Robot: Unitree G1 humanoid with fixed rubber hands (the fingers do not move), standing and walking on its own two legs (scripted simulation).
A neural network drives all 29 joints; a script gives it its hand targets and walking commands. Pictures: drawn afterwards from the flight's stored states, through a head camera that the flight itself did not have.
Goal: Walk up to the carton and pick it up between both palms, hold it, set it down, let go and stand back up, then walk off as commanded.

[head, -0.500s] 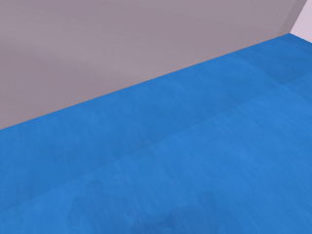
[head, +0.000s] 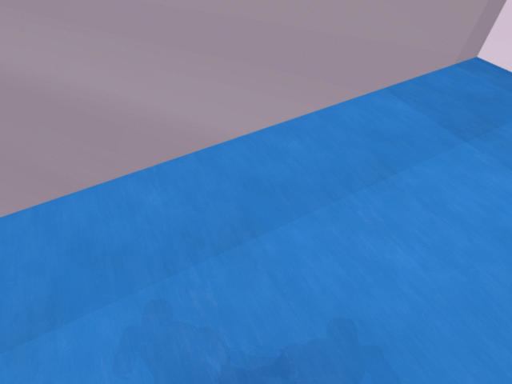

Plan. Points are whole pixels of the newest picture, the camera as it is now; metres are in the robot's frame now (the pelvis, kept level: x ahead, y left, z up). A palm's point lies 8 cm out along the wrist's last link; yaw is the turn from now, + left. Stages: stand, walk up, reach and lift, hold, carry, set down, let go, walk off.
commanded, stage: walk up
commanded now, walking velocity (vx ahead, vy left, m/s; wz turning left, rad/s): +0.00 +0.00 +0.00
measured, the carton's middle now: out of the picture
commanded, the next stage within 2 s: none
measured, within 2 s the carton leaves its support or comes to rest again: neither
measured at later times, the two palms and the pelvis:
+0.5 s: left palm out of the picture -0.03 +0.26 -0.07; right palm out of the picture +0.16 -0.33 -0.14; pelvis -0.05 -0.08 -0.01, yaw +28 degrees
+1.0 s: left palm out of the picture -0.38 +0.15 -0.12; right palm (371, 355) +0.21 -0.17 -0.11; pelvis -0.13 -0.10 -0.03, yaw +58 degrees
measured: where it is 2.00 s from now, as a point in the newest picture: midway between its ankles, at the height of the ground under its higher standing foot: outside the picture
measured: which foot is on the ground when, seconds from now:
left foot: down 0.00-0.28, up 0.30-0.74, down 0.76-1.00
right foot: down 0.00-1.00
